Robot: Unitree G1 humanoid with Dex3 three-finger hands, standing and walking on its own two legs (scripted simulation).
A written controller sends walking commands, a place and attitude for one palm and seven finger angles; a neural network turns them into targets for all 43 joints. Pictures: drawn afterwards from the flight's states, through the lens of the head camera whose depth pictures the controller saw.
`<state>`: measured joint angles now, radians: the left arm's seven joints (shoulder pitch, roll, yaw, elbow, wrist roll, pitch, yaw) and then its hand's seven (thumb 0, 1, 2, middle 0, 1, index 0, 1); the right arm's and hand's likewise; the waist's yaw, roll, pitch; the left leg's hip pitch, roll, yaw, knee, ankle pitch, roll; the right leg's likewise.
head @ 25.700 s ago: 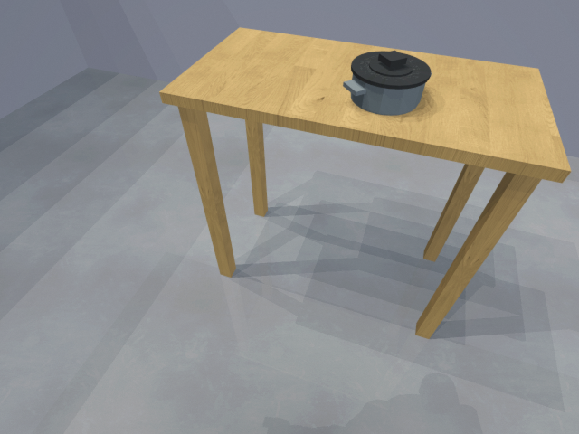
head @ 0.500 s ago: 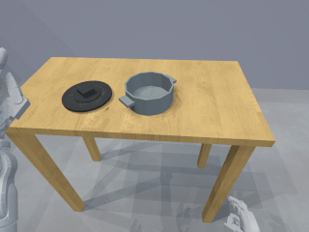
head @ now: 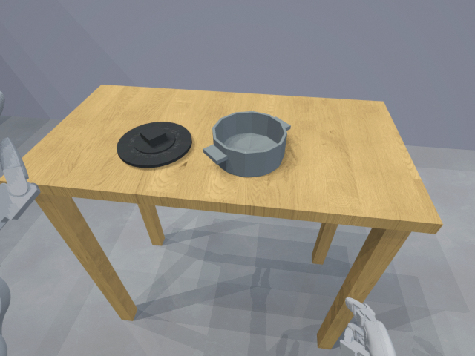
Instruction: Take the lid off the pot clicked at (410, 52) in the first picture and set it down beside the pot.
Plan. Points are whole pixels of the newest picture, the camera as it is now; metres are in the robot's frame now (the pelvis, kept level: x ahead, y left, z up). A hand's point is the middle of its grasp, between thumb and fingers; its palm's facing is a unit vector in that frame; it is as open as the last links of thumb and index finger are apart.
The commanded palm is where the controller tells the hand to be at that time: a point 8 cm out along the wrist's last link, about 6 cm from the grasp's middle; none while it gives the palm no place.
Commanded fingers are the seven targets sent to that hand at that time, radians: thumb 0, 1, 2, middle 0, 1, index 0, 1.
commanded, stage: step back with the hand held close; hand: left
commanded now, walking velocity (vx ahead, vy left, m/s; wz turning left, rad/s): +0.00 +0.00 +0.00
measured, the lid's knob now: (153, 135) +0.55 +0.29 +0.09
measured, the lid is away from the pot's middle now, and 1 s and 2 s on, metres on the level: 0.23 0.23 0.23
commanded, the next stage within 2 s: stop stepping back and stand still in 1.46 s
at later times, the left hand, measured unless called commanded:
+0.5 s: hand (36, 212) +0.17 +0.24 +0.25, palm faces +0.39 -0.77 -0.51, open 7.4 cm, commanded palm +0.11 +0.30 +0.27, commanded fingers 0.00 0.90 0.90 -0.20 -0.30 -0.20 -0.30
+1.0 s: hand out of the picture +0.10 +0.24 +0.26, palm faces +0.51 -0.74 -0.43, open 7.4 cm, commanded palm +0.03 +0.30 +0.27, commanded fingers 0.00 0.90 0.90 -0.20 -0.30 -0.20 -0.30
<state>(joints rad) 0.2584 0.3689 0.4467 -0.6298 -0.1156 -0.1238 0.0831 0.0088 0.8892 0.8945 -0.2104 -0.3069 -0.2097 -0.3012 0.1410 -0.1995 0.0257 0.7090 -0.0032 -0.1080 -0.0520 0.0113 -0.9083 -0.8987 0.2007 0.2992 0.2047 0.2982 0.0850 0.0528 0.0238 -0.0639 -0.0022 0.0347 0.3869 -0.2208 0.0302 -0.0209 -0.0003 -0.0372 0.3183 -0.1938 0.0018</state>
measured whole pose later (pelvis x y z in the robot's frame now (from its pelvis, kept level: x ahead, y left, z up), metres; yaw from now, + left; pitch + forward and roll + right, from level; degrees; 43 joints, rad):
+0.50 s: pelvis -0.03 +0.03 -0.01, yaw -2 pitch +1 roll -1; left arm 0.48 0.54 0.58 -0.82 -0.08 -0.20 0.10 0.01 0.89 0.89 -0.22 -0.31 -0.22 -0.30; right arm 0.19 -0.22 -0.03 0.56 0.03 0.00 -0.04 0.01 -0.91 -0.90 0.20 0.30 0.20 0.30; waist -0.02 -0.03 0.02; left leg -0.31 -0.02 0.07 0.53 -0.23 0.07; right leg -0.29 -0.03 0.00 0.49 -0.21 0.03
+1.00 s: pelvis -0.10 +0.02 -0.02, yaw +1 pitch +1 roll -3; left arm 0.39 0.49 0.60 -0.79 -0.05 -0.27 0.15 0.01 0.89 0.89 -0.21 -0.31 -0.21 -0.30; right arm 0.24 -0.20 -0.02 0.59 0.01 -0.10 -0.05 0.01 -0.91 -0.90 0.20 0.30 0.21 0.30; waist -0.04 0.01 0.01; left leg -0.47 0.00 0.04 0.62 -0.16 0.07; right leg -0.37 0.01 -0.02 0.62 -0.25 0.00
